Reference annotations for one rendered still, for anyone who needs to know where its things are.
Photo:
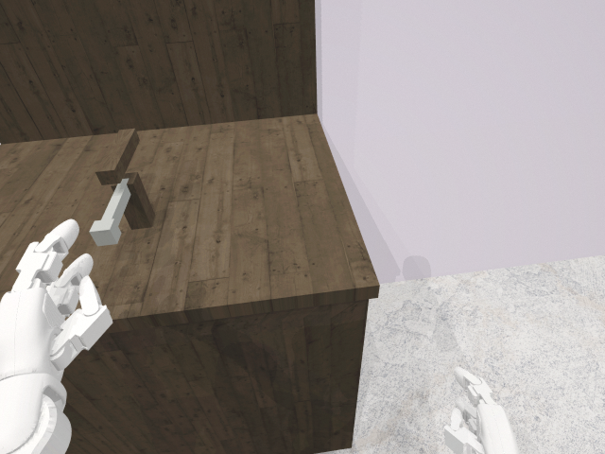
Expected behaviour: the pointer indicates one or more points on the counter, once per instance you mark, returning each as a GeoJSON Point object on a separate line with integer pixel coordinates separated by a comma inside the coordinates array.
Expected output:
{"type": "Point", "coordinates": [239, 287]}

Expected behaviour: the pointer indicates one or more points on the robot right hand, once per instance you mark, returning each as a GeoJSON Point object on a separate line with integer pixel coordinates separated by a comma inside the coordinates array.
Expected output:
{"type": "Point", "coordinates": [490, 431]}

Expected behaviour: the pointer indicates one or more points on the tap lever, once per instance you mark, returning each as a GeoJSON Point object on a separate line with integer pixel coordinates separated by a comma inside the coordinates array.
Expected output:
{"type": "Point", "coordinates": [106, 231]}

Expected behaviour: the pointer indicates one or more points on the robot left hand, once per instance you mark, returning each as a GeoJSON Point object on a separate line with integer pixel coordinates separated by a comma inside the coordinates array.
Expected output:
{"type": "Point", "coordinates": [33, 313]}

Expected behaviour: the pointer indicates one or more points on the left robot forearm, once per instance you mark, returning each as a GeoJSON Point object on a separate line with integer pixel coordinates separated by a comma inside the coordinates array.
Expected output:
{"type": "Point", "coordinates": [31, 415]}

